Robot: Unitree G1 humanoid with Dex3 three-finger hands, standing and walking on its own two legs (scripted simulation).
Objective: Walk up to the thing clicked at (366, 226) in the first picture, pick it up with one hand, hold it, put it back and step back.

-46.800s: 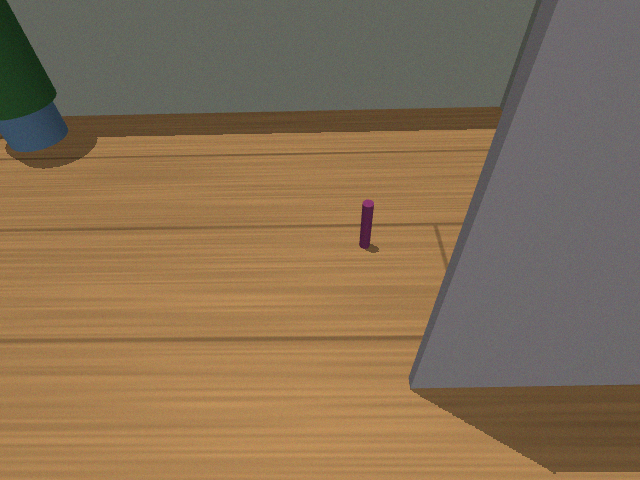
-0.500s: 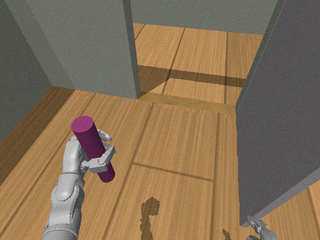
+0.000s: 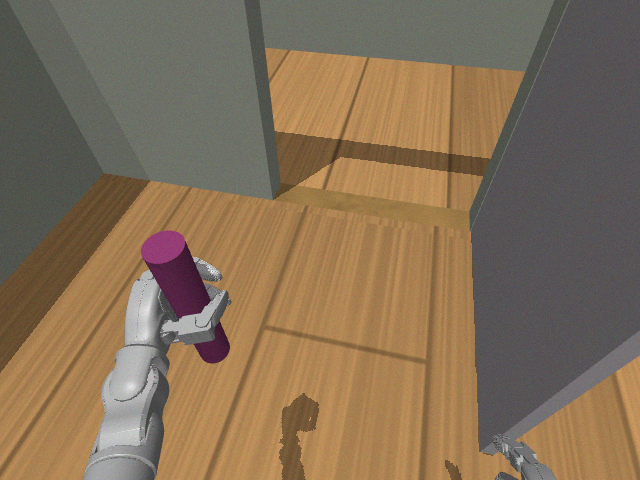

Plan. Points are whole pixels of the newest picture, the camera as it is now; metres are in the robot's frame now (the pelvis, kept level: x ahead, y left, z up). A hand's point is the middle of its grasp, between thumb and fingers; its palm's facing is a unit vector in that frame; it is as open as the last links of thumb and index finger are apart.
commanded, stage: hold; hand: left
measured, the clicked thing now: (194, 307) +0.33 +0.18 +0.05
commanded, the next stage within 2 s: crouch in 1.34 s
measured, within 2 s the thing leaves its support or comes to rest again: neither
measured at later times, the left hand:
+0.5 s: hand (201, 304) +0.33 +0.17 +0.05, palm faces +0.01 -1.00 +0.00, open 5.7 cm
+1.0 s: hand (200, 304) +0.33 +0.17 +0.06, palm faces +0.02 -1.00 -0.01, open 5.7 cm
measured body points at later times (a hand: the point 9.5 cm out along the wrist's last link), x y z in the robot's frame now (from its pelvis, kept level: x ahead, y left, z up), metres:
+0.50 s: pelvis +0.00 +0.00 +0.00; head +0.03 +0.01 +0.45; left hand +0.32 +0.22 +0.06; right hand +0.13 -0.24 -0.10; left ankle +0.02 +0.13 -0.70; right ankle +0.02 -0.13 -0.70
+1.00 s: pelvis +0.00 +0.00 +0.00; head +0.04 +0.01 +0.45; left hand +0.32 +0.22 +0.06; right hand +0.14 -0.24 -0.11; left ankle +0.02 +0.13 -0.70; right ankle +0.02 -0.13 -0.70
